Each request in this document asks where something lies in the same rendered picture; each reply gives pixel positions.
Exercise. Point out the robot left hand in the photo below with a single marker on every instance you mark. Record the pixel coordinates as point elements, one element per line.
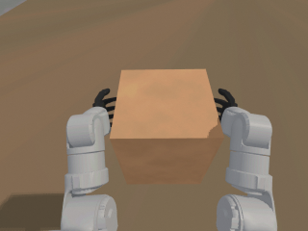
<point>98,102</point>

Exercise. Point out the right robot upper arm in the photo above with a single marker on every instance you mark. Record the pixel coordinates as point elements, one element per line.
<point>244,213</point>

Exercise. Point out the left robot upper arm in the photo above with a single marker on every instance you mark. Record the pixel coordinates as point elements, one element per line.
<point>95,212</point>

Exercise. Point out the carton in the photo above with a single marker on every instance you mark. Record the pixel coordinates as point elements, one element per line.
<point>165,129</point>

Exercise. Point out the left robot forearm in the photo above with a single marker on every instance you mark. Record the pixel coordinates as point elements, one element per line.
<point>85,145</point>

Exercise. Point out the robot right hand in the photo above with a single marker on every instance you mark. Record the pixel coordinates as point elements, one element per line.
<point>223,103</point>

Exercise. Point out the right robot forearm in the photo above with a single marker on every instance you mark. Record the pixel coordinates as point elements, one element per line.
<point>250,139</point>

